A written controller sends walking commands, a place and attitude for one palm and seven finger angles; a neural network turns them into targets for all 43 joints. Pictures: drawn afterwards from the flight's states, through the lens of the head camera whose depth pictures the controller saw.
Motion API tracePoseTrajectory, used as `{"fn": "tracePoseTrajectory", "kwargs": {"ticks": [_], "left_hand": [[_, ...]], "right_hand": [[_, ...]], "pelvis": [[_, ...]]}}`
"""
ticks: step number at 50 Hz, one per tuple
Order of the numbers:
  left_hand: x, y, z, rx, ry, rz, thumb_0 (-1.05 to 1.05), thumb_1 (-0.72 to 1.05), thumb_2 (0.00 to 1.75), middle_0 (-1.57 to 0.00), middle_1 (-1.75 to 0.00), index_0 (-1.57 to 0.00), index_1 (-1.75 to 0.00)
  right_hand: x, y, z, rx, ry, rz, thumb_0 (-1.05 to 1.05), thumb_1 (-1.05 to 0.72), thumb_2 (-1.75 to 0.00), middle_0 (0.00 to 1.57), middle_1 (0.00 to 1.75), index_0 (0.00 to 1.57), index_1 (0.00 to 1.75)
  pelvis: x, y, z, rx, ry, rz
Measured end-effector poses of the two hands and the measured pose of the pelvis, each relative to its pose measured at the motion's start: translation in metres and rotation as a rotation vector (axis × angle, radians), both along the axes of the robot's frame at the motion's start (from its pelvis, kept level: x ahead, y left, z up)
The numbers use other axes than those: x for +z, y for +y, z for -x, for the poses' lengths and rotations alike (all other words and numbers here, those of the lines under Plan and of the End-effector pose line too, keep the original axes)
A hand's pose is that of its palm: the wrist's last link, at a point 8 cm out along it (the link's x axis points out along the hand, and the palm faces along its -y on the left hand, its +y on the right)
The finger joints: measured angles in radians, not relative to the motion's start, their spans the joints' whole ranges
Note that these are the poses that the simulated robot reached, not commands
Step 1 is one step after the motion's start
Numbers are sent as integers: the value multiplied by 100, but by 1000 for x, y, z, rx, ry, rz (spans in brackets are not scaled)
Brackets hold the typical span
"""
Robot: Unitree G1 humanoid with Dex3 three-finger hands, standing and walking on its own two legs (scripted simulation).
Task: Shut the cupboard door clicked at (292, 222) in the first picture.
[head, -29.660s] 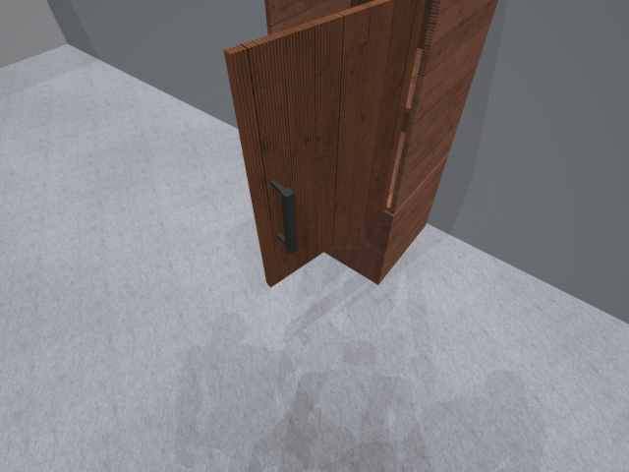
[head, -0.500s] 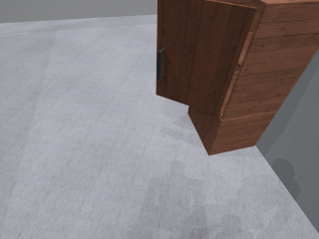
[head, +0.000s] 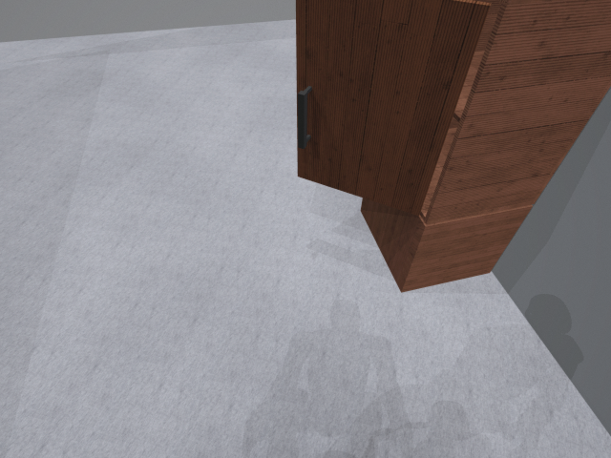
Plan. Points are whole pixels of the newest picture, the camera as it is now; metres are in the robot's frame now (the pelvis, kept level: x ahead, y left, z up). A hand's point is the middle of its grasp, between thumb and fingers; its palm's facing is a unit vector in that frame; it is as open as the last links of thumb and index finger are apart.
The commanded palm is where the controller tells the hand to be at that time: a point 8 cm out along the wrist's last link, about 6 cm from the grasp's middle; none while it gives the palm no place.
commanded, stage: look to check the result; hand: left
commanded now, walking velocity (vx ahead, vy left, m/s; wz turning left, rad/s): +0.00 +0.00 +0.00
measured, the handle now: (305, 118) +1.01 +0.05 -0.10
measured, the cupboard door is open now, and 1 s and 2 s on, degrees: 50 50 50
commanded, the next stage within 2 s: walk to a spot facing it in 0.06 s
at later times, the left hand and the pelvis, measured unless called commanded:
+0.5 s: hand out of the picture +0.03 +0.20 -0.20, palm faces +0.16 -0.97 -0.20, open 7.4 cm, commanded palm none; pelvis +0.00 +0.01 -0.02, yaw +8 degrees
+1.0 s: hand out of the picture +0.00 +0.20 -0.15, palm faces +0.44 -0.85 -0.29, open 7.4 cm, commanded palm none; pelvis +0.05 -0.02 +0.00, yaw +28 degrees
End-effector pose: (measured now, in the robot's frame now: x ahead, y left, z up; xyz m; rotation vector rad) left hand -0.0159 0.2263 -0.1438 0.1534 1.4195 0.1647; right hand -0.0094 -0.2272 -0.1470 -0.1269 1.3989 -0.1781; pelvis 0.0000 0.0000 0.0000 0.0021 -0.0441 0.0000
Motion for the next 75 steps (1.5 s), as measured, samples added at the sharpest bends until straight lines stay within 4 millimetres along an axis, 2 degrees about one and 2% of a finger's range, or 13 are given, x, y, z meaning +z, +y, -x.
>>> {"fn": "tracePoseTrajectory", "kwargs": {"ticks": [14, 21, 27, 33, 41, 47, 51, 54, 60, 64, 66, 68, 75], "left_hand": [[2, 4, -30, -7, -59, -22, 1, 91, 90, -20, -30, -20, -30], [-9, 7, -31, 66, -93, -15, 1, 91, 90, -20, -30, -20, -30], [-25, 24, -27, 134, -110, -4, 1, 91, 90, -20, -30, -20, -30], [-6, 39, -36, 171, -166, -37, 1, 91, 90, -20, -30, -20, -30], [20, 39, -47, 225, -272, -97, 1, 91, 90, -20, -30, -19, -30], [25, 21, -11, 341, -228, -147, 1, 91, 90, -20, -30, -20, -30], [24, 4, 19, 434, -136, -128, 1, 91, 90, -20, -30, -20, -30], [20, -11, 41, 516, -73, -102, 1, 91, 90, -20, -30, -20, -30], [7, -41, 85, 691, 91, -15, 1, 91, 90, -20, -30, -20, -30], [-10, -39, 101, 764, 188, 51, 1, 91, 90, -20, -30, -20, -30], [-15, -22, 92, 782, 184, 48, 1, 91, 90, -20, -30, -20, -30], [-16, 2, 70, 789, 131, 26, 1, 91, 90, -20, -30, -20, -30], [0, 94, -40, 767, -152, -65, 1, 91, 90, -20, -30, -19, -30]], "right_hand": [[3, -17, -23, 30, -23, 23, 1, -91, -90, 20, 30, 20, 30], [-5, -10, -31, 79, 11, 17, 1, -91, -90, 20, 30, 19, 30], [-5, 2, -50, 145, -8, 41, 1, -91, -90, 20, 30, 20, 30], [7, 4, -68, 228, -26, 52, 1, -90, -90, 21, 30, 20, 30], [8, -20, -110, 335, -40, 52, 1, -90, -90, 21, 30, 20, 30], [2, -28, -174, 432, -74, 44, 1, -90, -90, 20, 30, 20, 30], [9, -6, -228, 517, -125, 19, 1, -91, -90, 20, 30, 19, 30], [10, 25, -271, 607, -150, -1, 1, -91, -90, 20, 30, 19, 30], [6, 132, -361, 818, -241, -55, 1, -91, -90, 20, 30, 19, 30], [2, 204, -406, 904, -376, -85, 1, -91, -90, 20, 30, 19, 30], [5, 222, -414, 921, -396, -88, 1, -91, -90, 20, 30, 19, 30], [8, 232, -415, 930, -382, -79, 1, -91, -90, 20, 30, 20, 30], [11, 240, -406, 903, -231, -63, 1, -91, -90, 20, 30, 20, 30]], "pelvis": [[0, -7, -5, 21, 5, 1], [-11, -4, -3, 92, 14, 23], [-21, 9, -1, 157, 21, 24], [-9, 8, 4, 229, 63, 39], [-4, -11, -8, 347, 89, 50], [-6, -20, -31, 437, 79, 12], [-1, -13, -51, 509, 72, -4], [-2, -4, -65, 566, 66, -11], [-14, 31, -94, 659, 61, -9], [-34, 68, -112, 699, 50, 12], [-34, 78, -120, 708, 41, 3], [-29, 88, -128, 721, 37, 2], [-9, 121, -170, 778, 46, 13]]}}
